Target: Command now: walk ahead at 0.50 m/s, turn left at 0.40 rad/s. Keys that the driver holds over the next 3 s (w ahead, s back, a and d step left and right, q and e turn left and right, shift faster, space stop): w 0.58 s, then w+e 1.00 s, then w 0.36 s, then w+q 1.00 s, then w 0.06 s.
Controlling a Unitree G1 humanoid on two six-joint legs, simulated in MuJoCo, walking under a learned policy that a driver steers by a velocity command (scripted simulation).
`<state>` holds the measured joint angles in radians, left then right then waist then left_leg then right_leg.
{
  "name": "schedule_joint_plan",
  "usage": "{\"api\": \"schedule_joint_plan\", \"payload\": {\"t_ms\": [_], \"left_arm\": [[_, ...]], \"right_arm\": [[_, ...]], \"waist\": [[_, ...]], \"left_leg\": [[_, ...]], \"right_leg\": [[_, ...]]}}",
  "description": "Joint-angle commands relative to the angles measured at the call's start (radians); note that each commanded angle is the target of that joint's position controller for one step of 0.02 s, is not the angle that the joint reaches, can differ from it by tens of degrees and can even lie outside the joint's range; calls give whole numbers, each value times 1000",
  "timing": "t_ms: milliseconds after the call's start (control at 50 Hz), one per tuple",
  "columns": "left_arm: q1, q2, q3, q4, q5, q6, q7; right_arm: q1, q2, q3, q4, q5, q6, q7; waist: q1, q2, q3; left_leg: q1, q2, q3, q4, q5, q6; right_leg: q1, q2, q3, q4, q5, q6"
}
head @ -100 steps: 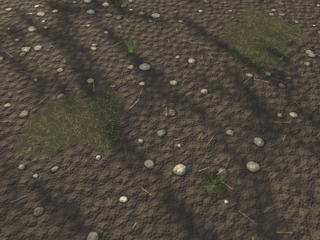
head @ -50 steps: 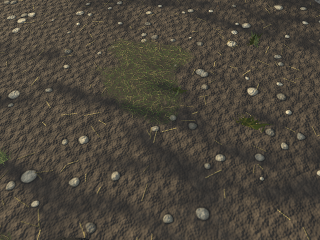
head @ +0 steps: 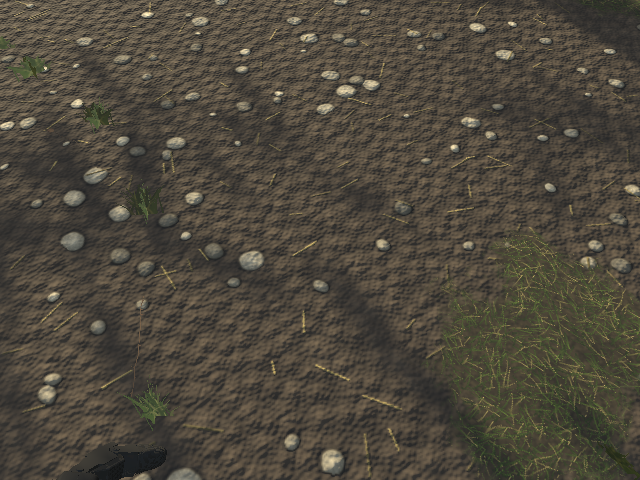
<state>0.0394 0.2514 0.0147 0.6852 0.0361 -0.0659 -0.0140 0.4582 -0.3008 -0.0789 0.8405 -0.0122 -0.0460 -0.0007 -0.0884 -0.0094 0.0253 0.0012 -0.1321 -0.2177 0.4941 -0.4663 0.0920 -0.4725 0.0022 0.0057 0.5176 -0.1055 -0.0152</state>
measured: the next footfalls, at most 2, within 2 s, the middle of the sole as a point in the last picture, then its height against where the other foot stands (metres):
left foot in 0.50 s outside the picture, level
right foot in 1.06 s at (337, 376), level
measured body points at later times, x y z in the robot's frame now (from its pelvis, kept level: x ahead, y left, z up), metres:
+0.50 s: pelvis +0.25 +0.01 +0.01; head +0.28 +0.02 +0.46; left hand +0.18 +0.26 -0.13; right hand +0.49 -0.19 -0.08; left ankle +0.35 +0.10 -0.72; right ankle +0.12 -0.11 -0.72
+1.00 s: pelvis +0.51 +0.03 +0.01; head +0.54 +0.02 +0.46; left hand +0.71 +0.23 -0.11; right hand +0.45 -0.22 -0.13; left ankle +0.36 +0.11 -0.72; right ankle +0.65 -0.08 -0.70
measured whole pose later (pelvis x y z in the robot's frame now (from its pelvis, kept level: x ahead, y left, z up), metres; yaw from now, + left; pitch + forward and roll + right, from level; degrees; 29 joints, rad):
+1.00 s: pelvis +0.51 +0.03 +0.01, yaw -7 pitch +1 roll +1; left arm 0.07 0.22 0.03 0.80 0.03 -0.01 -0.06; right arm 0.41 -0.22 -0.02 0.96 -0.02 -0.09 -0.02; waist -0.05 -0.02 0.05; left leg 0.13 -0.04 0.24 0.22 -0.37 0.03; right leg -0.57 -0.02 -0.10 0.63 -0.08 -0.10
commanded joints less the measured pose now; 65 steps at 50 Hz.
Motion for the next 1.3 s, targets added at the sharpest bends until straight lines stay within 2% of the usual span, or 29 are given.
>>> {"api": "schedule_joint_plan", "payload": {"t_ms": [20, 40, 60, 80, 100, 140, 200, 320, 400, 460, 500, 520, 540, 560, 580, 600, 640, 780, 920, 980, 1020, 1040, 1060, 1080, 1100, 1120, 1160, 1220, 1300], "left_arm": [[379, 318, 93, 27, 33, -14, 29], [327, 241, 85, 29, 6, -2, 19], [251, 157, 65, 16, -4, 0, 14], [214, 112, 53, 22, -3, -3, 9], [214, 99, 48, 36, -3, -9, 10], [243, 98, 45, 70, -11, -25, 7], [290, 115, 50, 104, -24, -46, -1], [361, 116, 51, 159, -29, -36, -4], [418, 144, 56, 194, -25, -29, -3], [411, 161, 59, 211, -23, -17, 4], [407, 143, 51, 216, -29, -10, 7], [389, 99, 36, 173, -28, -12, 7], [490, 27, 25, 156, -44, -10, 5], [407, 133, 51, 171, -14, 2, 13], [346, 120, 51, 153, -18, -3, 4], [332, 93, 44, 158, -26, -3, -1], [362, 70, 41, 185, -13, 22, -10], [188, 47, 45, 142, -10, 47, -31], [-33, 18, 18, 55, -5, 39, -49], [-15, 33, 24, 46, -2, 39, -46], [100, 60, 39, 73, 1, 38, -36], [214, 85, 54, 105, 5, 32, -31], [375, 141, 81, 151, 18, 27, -19], [406, 267, 117, 144, 20, 33, -2], [402, 277, 121, 135, -21, 45, -3], [348, 252, 116, 142, -30, 50, 5], [258, 156, 92, 140, -31, 43, 12], [234, 132, 80, 135, -40, 16, 11], [303, 170, 90, 145, -37, 7, 8]], "right_arm": [[84, -1, 6, -107, 35, -25, 7], [79, -74, 3, -71, -2, -15, -2], [0, -85, 0, -71, -10, -11, 5], [-64, -76, 5, -82, -13, -11, 13], [-93, -67, 6, -91, -18, -7, 20], [-84, -55, 12, -85, -28, 9, 32], [-132, -45, 18, -98, -33, 17, 39], [-382, 4, 55, -167, -26, 9, 52], [-458, -9, 59, -187, -18, 3, 46], [-416, -29, 50, -177, -24, -5, 34], [-170, -70, 27, -90, -43, -22, 17], [15, -150, 5, -64, -62, -29, 4], [27, -239, -18, -52, -46, -18, 0], [-34, -167, -8, -57, -9, -9, 3], [-119, -109, 9, -66, -5, -12, 7], [-164, -64, 20, -66, -10, -19, 11], [-190, -27, 31, -54, -9, -35, 5], [-91, -39, 24, 15, -4, -63, -2], [-8, -50, 25, 75, -5, -57, -19], [-12, -77, 21, 90, -10, -45, -29], [-31, -107, 13, 90, -15, -31, -36], [-37, -119, 9, 86, -15, -22, -36], [-62, -120, 9, 65, -11, -20, -33], [-12, -9, 32, 2, 5, -30, -12], [-110, -71, 18, -38, -1, -41, -5], [-194, -67, 22, -66, -3, -53, 0], [-187, -57, 25, -57, -5, -59, -1], [-147, -34, 28, -57, -40, -2, 7], [-278, -25, 31, -111, -36, 17, 14]], "waist": [[137, -305, -334], [117, -178, -251], [107, -59, -114], [104, -13, -53], [96, -48, -28], [78, -102, -30], [73, -89, -30], [124, -80, 24], [144, -83, 30], [110, -80, 17], [7, -18, -118], [-64, 104, -252], [-5, 321, -314], [-3, 134, -195], [33, 99, -82], [59, 70, -38], [100, 98, -10], [88, 63, 49], [37, 66, 89], [62, 87, 55], [117, 112, -23], [164, 106, -90], [245, 51, -173], [195, -179, -280], [214, -119, -333], [196, -42, -175], [109, 51, -19], [54, 18, -28], [86, -20, 5]], "left_leg": [[-506, -38, 88, 663, -20, -19], [-610, 32, 67, 760, -31, -6], [-612, 73, 68, 759, 66, -9], [-596, 101, 79, 711, 121, -14], [-578, 123, 87, 667, 137, -19], [-532, 130, 103, 625, 150, -34], [-586, 139, 124, 577, 189, -50], [-603, 197, 239, 261, 379, -83], [-528, 175, 277, 124, 374, -58], [-426, 139, 291, 51, 296, -15], [-88, 122, 278, -38, 311, 33], [149, 367, 11, -65, 207, 89], [308, 577, -426, -200, 156, 205], [211, 523, -385, -220, 107, 185], [90, 476, -242, -237, 166, 163], [-7, 432, -133, -274, 260, 133], [-116, 369, 15, -327, 347, 83], [-80, 351, 222, -393, 527, 66], [35, 359, 369, -345, 739, 35], [123, 379, 414, -216, 1068, 19], [147, 387, 441, -5, 1309, 15], [102, 385, 447, 175, 1266, 11], [-74, 361, 456, 439, 1036, -14], [-500, 204, 449, 831, 234, -70], [-691, 85, 235, 999, -55, -82], [-780, 166, 169, 960, 50, -72], [-678, 230, 180, 773, 141, -80], [-554, 243, 193, 655, 147, -121], [-623, 244, 219, 482, 279, -155]], "right_leg": [[744, -426, 685, -209, -290, -203], [653, -417, 796, -259, -423, -218], [515, -371, 633, -272, -419, -202], [426, -317, 492, -283, -296, -181], [380, -270, 386, -294, -173, -160], [340, -223, 272, -308, 14, -150], [362, -223, 201, -337, 133, -176], [363, -176, 72, -387, 182, -167], [418, -208, 62, -341, 268, -154], [470, -233, 58, -239, 436, -137], [393, -162, -13, 67, 520, -101], [208, -108, -60, 368, 190, -77], [-108, 62, -69, 656, -428, -50], [-198, -1, 34, 715, -390, -63], [-206, -39, 40, 689, -297, -69], [-161, -65, 43, 640, -240, -64], [-74, -84, 44, 583, -197, -44], [-229, -82, 45, 477, 17, -13], [-187, -56, -94, 158, 113, -49], [-104, 2, -148, 102, -4, -104], [35, 71, -177, 89, -116, -154], [179, 99, -164, 40, -128, -184], [426, 41, -50, -29, -134, -235], [765, -274, 432, -44, -122, -381], [813, -355, 768, -201, -81, -451], [711, -325, 586, -224, -40, -410], [449, -234, 394, -263, 136, -317], [314, -143, 272, -289, 278, -287], [289, -101, 255, -321, 231, -261]]}}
